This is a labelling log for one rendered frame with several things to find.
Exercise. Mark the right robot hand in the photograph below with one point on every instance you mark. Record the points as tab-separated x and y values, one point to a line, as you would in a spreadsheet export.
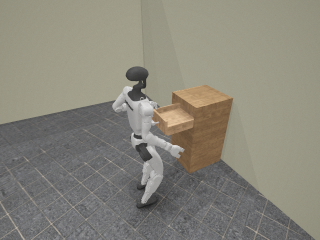
175	151

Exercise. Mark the cabinet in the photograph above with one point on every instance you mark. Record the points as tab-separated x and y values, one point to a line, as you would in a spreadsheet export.
203	143

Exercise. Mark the right robot upper arm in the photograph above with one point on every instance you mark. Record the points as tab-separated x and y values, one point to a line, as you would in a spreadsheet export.
146	111

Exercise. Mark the robot right thigh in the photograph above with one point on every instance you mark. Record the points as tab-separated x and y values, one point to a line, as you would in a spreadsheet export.
149	154

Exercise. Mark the robot left forearm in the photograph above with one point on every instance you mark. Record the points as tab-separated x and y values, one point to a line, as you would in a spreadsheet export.
124	107

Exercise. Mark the drawer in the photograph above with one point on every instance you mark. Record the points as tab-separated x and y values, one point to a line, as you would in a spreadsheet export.
173	118

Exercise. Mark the robot right shin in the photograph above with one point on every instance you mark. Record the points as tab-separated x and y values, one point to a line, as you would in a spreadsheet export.
151	187

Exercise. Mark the left robot upper arm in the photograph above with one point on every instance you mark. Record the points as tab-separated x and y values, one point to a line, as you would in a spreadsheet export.
117	105

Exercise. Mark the handle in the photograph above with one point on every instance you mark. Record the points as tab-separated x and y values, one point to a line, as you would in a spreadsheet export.
153	123

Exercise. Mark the left robot hand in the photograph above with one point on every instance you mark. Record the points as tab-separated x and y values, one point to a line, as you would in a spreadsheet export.
154	104

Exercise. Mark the robot right forearm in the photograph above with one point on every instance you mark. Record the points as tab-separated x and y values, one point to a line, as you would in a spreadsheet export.
155	141

